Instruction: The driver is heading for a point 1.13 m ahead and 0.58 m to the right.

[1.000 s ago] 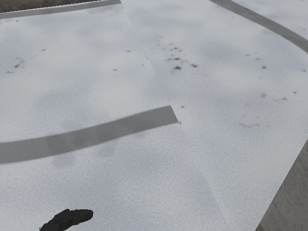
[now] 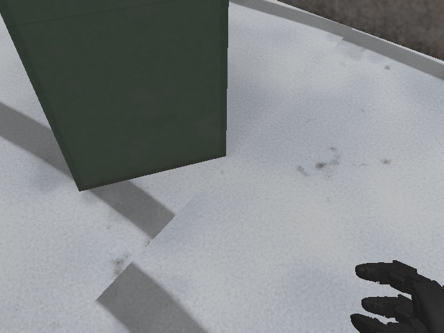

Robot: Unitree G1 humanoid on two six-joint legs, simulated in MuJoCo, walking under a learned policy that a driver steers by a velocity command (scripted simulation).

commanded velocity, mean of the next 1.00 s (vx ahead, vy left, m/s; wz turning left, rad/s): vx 1.00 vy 0.00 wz -0.88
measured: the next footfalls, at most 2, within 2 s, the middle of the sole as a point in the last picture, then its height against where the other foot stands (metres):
left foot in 0.10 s outside the picture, level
right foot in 0.52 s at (310, 289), level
